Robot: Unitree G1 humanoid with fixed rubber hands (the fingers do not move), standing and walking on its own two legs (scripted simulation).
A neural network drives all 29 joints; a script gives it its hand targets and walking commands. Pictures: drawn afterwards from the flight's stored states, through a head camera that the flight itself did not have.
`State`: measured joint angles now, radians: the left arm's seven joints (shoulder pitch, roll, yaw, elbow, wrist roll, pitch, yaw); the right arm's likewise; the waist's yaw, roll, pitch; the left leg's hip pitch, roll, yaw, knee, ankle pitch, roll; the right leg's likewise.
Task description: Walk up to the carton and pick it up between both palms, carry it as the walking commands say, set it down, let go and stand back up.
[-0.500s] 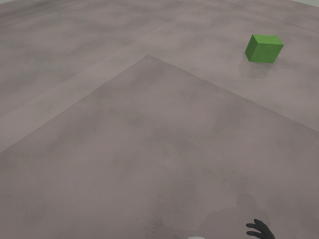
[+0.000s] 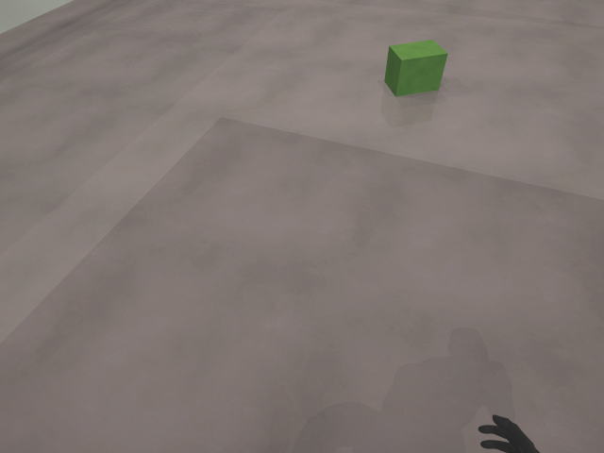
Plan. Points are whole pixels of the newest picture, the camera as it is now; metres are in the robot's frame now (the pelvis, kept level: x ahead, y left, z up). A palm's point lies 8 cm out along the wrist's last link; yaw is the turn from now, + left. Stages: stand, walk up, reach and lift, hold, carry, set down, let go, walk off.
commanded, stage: walk up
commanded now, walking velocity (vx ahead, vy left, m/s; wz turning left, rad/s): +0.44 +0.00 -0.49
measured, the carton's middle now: (414, 68) +2.34 -0.64 -0.67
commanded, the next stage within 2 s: none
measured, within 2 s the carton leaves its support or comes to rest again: neither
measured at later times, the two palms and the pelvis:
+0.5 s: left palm (180, 279) +0.45 +0.27 -0.12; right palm out of the picture +0.17 -0.20 -0.12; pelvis +0.24 +0.05 -0.01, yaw -15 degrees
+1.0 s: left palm (222, 242) +0.55 +0.20 -0.13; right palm (487, 262) +0.49 -0.33 -0.13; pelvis +0.49 -0.06 -0.01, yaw -24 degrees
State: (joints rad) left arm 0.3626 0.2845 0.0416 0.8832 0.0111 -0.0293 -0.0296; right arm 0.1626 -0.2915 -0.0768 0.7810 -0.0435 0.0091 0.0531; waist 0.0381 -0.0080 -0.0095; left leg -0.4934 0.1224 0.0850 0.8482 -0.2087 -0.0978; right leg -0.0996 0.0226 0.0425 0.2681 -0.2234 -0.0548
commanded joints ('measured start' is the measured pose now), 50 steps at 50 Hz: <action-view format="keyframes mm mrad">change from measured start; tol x32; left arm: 1 18 180 41 -58 3 -27 13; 30 -440 31 -13 -200 28 13 -49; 36 151 302 70 1 15 -15 12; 50 25 95 -20 118 17 -68 24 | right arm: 1 -103 -69 4 -82 22 -20 -10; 7 -203 -48 11 -139 3 -59 -10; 12 337 -253 -45 -33 -5 -76 -61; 50 -62 8 38 86 15 -47 -10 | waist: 1 19 -126 141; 13 -138 259 -251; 25 -106 137 127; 36 83 -168 -259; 50 -20 -125 125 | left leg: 1 -171 -9 -21 -128 47 -5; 8 -31 -50 1 -278 -25 26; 12 810 303 -402 -518 -254 152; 14 531 374 -621 -692 -506 203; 20 438 170 3 -536 671 146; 26 448 178 87 -671 347 176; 32 625 205 151 -409 958 162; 34 294 149 174 -35 731 119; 36 -209 -43 -24 516 -324 72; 50 -7 -1 17 -178 107 59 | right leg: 1 55 -255 317 -176 -194 -98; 10 -17 -153 208 189 403 -19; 12 -486 10 40 680 -224 58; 15 -588 -105 36 1008 -110 47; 31 -373 -26 -204 370 -13 24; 35 457 -317 244 232 145 -167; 39 152 -330 165 84 654 -183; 50 -31 -191 51 -71 288 -90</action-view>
